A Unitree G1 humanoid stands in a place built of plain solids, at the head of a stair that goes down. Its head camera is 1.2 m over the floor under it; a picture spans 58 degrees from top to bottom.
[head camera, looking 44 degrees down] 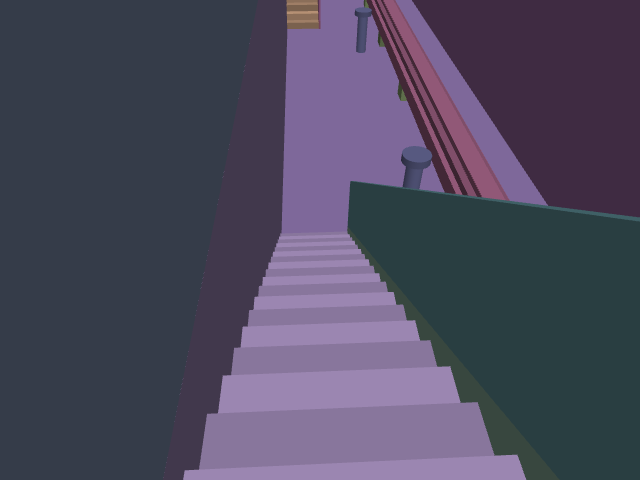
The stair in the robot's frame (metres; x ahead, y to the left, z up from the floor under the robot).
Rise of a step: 0.18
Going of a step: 0.25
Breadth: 1.00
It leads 3 degrees to the left of straight ahead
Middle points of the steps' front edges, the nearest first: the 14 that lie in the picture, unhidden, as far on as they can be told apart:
0.47 -0.10 -0.18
0.72 -0.09 -0.35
0.97 -0.08 -0.53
1.22 -0.07 -0.71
1.47 -0.06 -0.89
1.72 -0.04 -1.06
1.97 -0.03 -1.24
2.22 -0.02 -1.42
2.47 -0.01 -1.59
2.71 0.00 -1.77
2.96 0.01 -1.95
3.21 0.02 -2.13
3.46 0.03 -2.30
3.71 0.04 -2.48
